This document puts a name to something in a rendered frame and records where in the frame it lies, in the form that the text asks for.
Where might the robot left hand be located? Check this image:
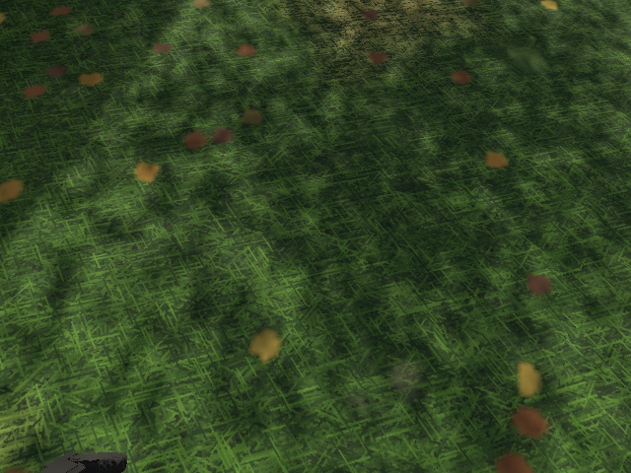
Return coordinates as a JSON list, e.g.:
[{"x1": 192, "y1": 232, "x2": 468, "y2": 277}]
[{"x1": 40, "y1": 451, "x2": 127, "y2": 473}]

